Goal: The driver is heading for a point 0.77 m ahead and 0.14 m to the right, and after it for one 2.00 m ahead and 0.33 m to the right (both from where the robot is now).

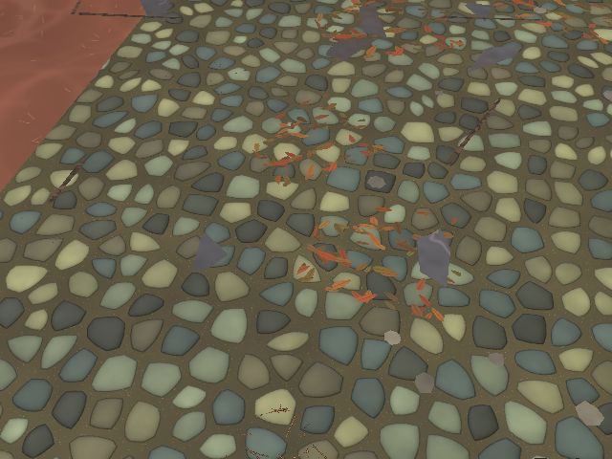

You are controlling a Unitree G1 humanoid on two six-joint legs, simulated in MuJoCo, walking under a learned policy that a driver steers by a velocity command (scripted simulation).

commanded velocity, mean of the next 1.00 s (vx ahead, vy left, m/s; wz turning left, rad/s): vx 0.50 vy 0.00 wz -0.04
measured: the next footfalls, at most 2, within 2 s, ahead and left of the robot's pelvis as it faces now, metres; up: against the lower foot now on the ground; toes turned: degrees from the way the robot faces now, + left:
left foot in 0.08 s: +0.22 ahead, +0.14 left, +0.00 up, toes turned +2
right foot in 0.62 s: +0.54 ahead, -0.09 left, +0.00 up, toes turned -3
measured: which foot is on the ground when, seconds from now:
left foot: up 0.00-0.06, down 0.08-0.62, up 0.64-1.00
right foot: down 0.00-0.10, up 0.12-0.60, down 0.62-1.00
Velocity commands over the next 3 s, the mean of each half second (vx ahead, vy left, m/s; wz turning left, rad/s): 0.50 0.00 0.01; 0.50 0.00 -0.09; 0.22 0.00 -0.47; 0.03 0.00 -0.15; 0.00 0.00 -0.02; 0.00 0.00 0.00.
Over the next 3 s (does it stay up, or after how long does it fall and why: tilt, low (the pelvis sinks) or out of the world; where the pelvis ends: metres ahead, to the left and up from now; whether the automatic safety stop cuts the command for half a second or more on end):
stays up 0.75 0.00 0.00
